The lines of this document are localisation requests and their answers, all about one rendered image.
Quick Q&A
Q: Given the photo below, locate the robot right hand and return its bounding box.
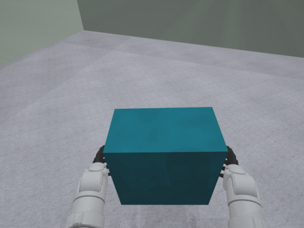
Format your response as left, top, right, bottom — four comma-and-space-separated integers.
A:
219, 146, 239, 178

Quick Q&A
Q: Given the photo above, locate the carton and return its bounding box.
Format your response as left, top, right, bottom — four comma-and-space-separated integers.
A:
103, 107, 228, 205

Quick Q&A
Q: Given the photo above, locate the robot left forearm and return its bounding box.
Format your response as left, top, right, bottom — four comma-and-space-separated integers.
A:
64, 162, 108, 228

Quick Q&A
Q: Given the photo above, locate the robot left hand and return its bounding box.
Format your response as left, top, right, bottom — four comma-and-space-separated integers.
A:
93, 145, 111, 176

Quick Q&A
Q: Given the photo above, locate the robot right forearm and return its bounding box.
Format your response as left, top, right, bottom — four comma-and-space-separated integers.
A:
223, 164, 270, 228

